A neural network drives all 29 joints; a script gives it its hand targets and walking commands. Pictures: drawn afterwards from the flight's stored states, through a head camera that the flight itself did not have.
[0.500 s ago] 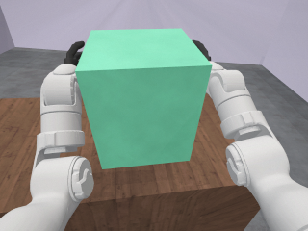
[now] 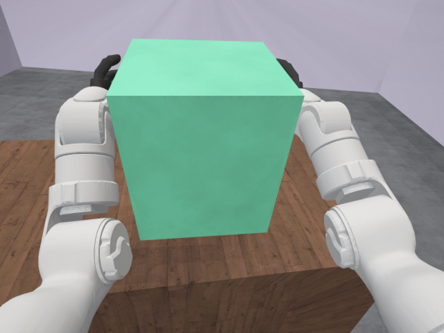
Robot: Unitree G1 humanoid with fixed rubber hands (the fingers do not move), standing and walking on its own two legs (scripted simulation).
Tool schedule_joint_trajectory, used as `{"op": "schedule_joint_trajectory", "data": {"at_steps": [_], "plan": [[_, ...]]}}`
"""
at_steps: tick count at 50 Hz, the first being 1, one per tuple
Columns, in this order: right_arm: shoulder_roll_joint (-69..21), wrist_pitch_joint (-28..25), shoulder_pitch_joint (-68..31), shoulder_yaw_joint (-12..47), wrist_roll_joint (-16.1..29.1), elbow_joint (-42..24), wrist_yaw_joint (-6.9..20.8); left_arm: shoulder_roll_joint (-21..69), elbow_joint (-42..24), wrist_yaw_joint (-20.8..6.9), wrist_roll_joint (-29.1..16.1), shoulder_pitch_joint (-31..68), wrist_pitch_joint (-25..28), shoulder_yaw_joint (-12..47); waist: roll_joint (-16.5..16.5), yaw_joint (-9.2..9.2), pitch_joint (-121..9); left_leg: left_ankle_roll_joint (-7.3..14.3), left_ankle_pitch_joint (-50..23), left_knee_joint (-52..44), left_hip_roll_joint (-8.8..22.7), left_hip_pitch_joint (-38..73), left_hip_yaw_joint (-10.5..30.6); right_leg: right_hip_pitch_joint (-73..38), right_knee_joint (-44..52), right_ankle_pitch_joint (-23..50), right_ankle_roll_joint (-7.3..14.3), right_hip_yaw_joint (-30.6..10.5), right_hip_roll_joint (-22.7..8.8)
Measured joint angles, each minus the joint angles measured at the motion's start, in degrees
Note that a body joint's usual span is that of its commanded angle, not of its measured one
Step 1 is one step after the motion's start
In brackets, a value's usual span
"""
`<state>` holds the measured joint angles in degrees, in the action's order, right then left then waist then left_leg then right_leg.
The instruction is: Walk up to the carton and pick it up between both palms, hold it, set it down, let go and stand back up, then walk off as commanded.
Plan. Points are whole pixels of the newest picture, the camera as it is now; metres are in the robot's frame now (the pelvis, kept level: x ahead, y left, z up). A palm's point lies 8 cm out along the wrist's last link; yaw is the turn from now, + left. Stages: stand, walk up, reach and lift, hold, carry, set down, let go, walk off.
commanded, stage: hold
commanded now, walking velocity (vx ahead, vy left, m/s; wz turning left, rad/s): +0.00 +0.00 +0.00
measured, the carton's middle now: (202, 139) +0.35 +0.01 +0.25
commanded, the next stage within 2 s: none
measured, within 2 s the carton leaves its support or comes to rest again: neither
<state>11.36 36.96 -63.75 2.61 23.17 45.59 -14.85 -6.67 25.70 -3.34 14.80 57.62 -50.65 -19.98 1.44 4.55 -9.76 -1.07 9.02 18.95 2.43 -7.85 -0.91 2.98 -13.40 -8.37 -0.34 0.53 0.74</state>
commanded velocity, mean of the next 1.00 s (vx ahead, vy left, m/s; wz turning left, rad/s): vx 0.00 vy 0.00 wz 0.00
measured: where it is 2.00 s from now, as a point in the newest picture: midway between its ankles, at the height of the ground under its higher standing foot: outside the picture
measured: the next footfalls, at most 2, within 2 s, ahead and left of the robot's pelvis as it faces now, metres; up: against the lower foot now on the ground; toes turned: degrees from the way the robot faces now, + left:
none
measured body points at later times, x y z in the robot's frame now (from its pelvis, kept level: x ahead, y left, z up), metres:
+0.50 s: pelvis +0.00 +0.00 +0.00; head -0.08 +0.02 +0.44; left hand +0.39 +0.16 +0.30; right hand +0.39 -0.14 +0.30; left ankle +0.01 +0.13 -0.75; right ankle -0.01 -0.12 -0.75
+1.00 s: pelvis +0.00 +0.00 +0.00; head -0.08 +0.03 +0.44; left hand +0.39 +0.16 +0.30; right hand +0.39 -0.14 +0.30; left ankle +0.01 +0.13 -0.75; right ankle -0.01 -0.12 -0.75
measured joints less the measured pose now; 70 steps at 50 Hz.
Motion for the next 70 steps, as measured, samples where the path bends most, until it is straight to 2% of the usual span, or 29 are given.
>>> {"op": "schedule_joint_trajectory", "data": {"at_steps": [15,37,57,70], "plan": [[0.4,-0.2,1.0,0.3,1.1,-1.0,0.4,1.5,-4.0,1.0,0.5,-2.6,-0.9,0.6,0.1,0.31,0.3,0.0,0.4,0.4,-0.1,0.4,-0.1,-0.5,-0.1,-0.2,-0.1,-0.1,-0.1],[-0.5,0.0,0.1,-0.8,-0.5,0.2,0.1,0.0,0.4,0.2,0.1,0.5,0.2,-0.4,0.0,0.04,0.2,0.0,-0.2,-0.1,0.0,0.2,0.1,0.0,-0.2,0.0,0.0,0.0,0.0],[0.4,0.0,1.9,0.6,1.2,-2.0,0.3,1.5,-4.7,1.1,0.4,-3.2,-0.7,0.9,0.2,0.46,0.3,0.0,0.4,0.4,-0.1,0.6,0.0,-0.8,0.1,-0.1,-0.1,-0.1,0.0],[-0.5,0.1,0.7,-0.9,-0.4,-0.6,0.3,0.5,-1.3,0.6,0.3,-0.4,-0.2,-0.3,-0.2,0.02,0.4,-0.1,-0.2,0.0,0.1,0.5,0.2,-0.3,-0.3,0.0,0.1,0.0,0.2]]}}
